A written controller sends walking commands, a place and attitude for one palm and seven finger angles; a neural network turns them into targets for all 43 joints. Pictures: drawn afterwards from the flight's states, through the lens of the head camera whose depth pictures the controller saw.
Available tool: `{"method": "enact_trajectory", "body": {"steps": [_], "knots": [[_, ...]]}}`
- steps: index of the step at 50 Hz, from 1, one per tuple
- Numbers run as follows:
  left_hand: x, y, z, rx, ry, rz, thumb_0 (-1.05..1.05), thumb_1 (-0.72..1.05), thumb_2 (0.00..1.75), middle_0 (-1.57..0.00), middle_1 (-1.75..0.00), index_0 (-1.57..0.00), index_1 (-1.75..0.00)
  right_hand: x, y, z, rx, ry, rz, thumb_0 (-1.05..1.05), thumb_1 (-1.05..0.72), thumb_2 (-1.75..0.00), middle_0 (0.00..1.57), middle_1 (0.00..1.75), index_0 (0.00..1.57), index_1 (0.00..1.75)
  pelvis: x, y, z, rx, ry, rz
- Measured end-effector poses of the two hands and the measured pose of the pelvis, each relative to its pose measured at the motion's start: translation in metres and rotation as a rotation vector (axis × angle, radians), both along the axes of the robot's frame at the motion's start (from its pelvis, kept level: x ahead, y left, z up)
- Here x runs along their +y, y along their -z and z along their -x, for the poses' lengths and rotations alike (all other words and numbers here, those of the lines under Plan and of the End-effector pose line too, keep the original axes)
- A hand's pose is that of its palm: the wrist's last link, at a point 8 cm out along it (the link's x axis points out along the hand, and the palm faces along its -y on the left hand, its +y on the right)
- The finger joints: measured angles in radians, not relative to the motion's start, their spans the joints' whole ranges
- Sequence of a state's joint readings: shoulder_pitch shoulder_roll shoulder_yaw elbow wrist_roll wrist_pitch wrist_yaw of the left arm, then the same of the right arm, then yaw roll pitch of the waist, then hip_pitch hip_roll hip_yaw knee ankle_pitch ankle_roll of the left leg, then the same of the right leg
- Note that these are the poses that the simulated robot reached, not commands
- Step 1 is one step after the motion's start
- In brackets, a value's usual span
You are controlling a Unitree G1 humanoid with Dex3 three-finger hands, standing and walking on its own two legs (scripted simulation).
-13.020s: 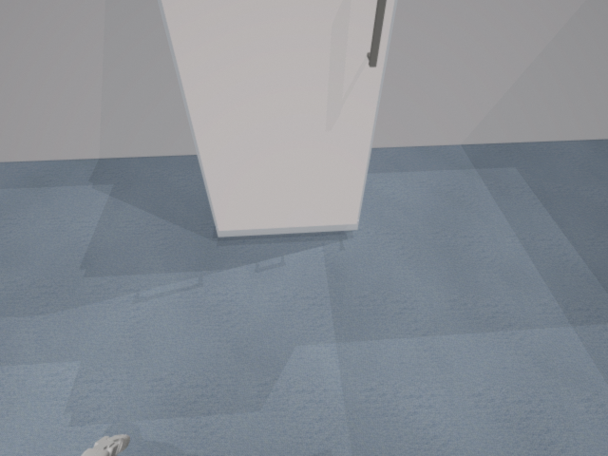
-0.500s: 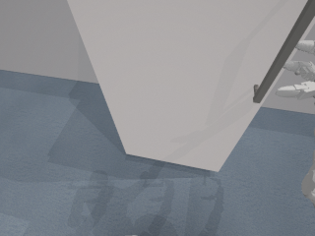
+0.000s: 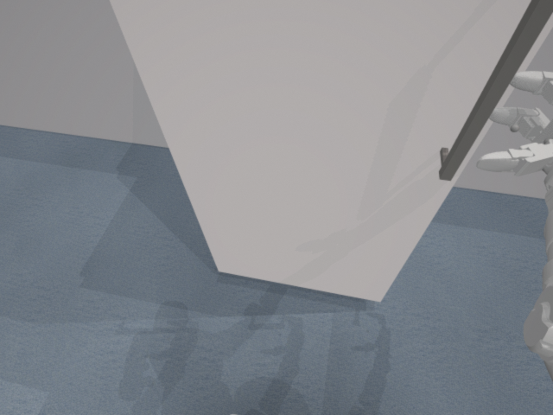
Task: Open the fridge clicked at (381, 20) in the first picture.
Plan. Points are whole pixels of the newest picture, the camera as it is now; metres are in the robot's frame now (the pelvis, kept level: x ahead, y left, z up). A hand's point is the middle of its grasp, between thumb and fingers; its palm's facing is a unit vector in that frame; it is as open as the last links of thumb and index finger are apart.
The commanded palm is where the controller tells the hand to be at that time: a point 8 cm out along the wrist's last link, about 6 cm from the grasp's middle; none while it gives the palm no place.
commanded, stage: move the hooked fingers beside the handle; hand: right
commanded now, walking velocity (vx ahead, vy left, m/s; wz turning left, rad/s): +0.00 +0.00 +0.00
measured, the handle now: (491, 79) +0.53 -0.20 +0.21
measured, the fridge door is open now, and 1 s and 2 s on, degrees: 0 0 0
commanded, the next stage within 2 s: none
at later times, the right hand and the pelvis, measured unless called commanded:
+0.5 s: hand (515, 134) +0.47 -0.24 +0.17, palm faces +0.09 +1.00 +0.01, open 14.0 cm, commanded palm +0.44 -0.28 +0.17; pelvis +0.01 +0.01 +0.00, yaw +1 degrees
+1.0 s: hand (532, 140) +0.46 -0.25 +0.17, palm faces +0.09 +1.00 +0.02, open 14.0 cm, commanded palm +0.44 -0.30 +0.17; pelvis +0.00 +0.01 +0.00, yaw +0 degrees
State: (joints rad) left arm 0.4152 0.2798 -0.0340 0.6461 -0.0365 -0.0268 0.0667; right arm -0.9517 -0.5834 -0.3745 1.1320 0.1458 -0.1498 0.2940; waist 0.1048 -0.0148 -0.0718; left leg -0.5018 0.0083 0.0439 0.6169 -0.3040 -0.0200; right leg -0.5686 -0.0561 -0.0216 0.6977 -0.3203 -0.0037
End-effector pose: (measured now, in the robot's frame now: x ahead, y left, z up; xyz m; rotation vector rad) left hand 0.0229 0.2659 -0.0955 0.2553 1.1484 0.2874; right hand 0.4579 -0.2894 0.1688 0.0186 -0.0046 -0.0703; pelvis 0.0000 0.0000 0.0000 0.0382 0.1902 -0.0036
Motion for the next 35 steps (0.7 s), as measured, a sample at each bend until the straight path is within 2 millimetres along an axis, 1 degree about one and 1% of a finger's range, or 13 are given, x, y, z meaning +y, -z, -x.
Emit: {"method": "enact_trajectory", "body": {"steps": [14, 20, 25, 35], "knots": [[0.001, 0.000, -0.025, -0.039, 0.024, 0.010, 0.00, 0.91, 0.89, -0.20, -0.30, -0.20, -0.30, 0.003, 0.001, 0.002, 0.003, 0.013, 0.004, -0.02, 0.50, -0.30, 0.33, 1.22, 0.31, 1.23, 0.002, -0.001, -0.007, -0.009, 0.004, 0.003], [0.002, -0.001, -0.030, -0.060, 0.013, 0.017, 0.00, 0.91, 0.89, -0.20, -0.30, -0.20, -0.30, 0.006, 0.002, 0.006, -0.004, 0.008, -0.006, -0.02, 0.50, -0.30, 0.31, 1.20, 0.30, 1.22, 0.004, -0.002, -0.011, -0.021, -0.006, 0.005], [0.004, -0.002, -0.034, -0.076, 0.004, 0.019, 0.00, 0.91, 0.90, -0.20, -0.30, -0.20, -0.30, 0.002, 0.001, 0.012, -0.009, 0.017, 0.004, -0.02, 0.50, -0.30, 0.31, 1.20, 0.30, 1.21, 0.006, -0.003, -0.013, -0.032, -0.011, 0.006], [0.007, -0.002, -0.042, -0.086, 0.025, 0.013, 0.00, 0.91, 0.90, -0.20, -0.30, -0.20, -0.30, -0.002, -0.003, 0.022, -0.003, 0.015, -0.001, -0.02, 0.50, -0.30, 0.30, 1.20, 0.30, 1.20, 0.007, -0.004, -0.010, -0.046, 0.002, 0.007]]}}
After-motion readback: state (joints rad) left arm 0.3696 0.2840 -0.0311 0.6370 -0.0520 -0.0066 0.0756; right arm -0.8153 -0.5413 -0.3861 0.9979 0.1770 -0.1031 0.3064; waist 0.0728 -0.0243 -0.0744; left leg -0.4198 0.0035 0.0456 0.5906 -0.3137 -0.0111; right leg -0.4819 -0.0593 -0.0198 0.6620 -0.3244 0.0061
